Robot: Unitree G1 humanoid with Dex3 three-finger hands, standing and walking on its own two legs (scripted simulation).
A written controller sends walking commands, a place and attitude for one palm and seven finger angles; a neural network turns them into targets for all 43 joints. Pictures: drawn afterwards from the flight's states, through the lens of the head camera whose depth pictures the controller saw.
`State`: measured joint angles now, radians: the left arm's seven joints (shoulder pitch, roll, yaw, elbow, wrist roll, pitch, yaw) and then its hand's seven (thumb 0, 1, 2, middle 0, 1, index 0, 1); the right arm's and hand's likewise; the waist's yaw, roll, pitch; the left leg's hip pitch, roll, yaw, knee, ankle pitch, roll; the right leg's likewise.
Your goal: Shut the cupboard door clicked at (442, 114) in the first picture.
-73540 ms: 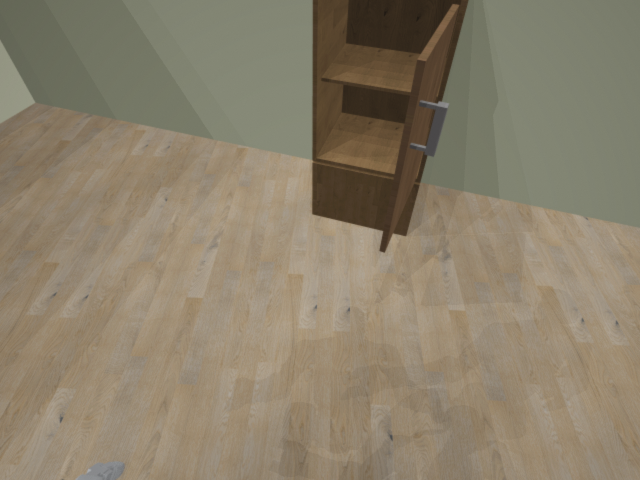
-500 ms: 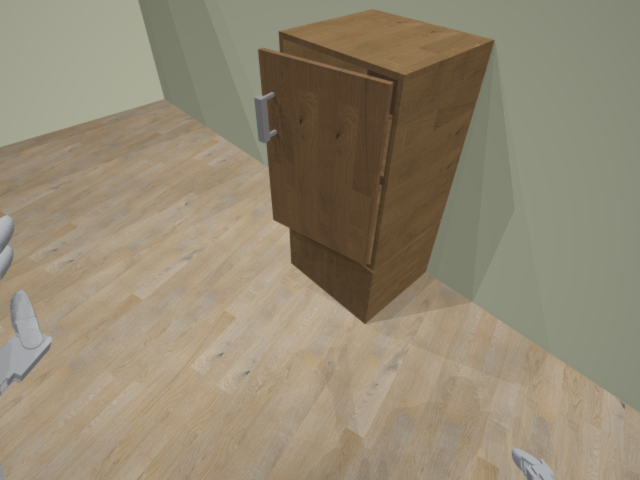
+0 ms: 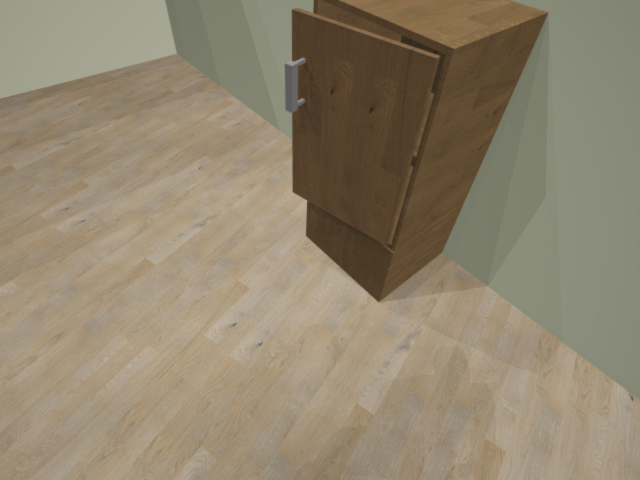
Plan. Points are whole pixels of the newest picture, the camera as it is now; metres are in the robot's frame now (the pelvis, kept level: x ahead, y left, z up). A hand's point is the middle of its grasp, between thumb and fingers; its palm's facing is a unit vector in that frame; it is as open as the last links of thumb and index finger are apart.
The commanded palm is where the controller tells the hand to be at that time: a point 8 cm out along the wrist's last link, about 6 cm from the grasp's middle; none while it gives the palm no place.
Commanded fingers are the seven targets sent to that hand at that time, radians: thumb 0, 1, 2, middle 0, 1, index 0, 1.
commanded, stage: let the arm hang, fingers relaxed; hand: left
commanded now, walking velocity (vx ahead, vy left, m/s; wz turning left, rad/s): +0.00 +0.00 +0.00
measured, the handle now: (296, 84) +1.05 +0.14 -0.02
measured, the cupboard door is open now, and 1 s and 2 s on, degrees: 11 11 11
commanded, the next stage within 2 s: look to check the result in 0.62 s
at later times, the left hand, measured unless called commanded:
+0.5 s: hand out of the picture +0.00 +0.18 -0.18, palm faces +0.01 -0.99 -0.17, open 7.3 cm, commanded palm none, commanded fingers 0.00 0.90 0.90 -0.20 -0.30 -0.20 -0.30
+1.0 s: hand out of the picture -0.01 +0.20 -0.18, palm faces -0.01 -0.98 -0.22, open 7.3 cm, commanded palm none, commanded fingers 0.00 0.90 0.90 -0.20 -0.30 -0.20 -0.30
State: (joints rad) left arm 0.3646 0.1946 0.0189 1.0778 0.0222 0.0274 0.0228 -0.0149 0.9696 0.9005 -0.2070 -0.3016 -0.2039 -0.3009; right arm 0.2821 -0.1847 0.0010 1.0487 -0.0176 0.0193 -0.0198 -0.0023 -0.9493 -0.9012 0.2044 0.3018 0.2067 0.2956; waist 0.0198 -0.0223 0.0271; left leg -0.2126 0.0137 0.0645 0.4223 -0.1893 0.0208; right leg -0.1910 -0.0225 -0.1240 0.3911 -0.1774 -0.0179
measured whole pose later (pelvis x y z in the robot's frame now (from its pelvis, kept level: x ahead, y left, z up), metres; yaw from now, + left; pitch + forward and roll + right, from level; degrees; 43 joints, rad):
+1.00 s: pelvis +0.01 +0.02 +0.00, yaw -2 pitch -3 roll +0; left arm 0.32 0.18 0.02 1.14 0.02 0.00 0.03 0.00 0.91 0.90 -0.20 -0.30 -0.20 -0.30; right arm 0.30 -0.17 -0.01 1.13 -0.01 0.00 -0.02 0.01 -0.91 -0.90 0.20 0.30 0.20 0.30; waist 0.00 0.00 0.03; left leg -0.15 -0.01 0.12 0.38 -0.19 0.05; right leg -0.16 -0.04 -0.07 0.39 -0.18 0.01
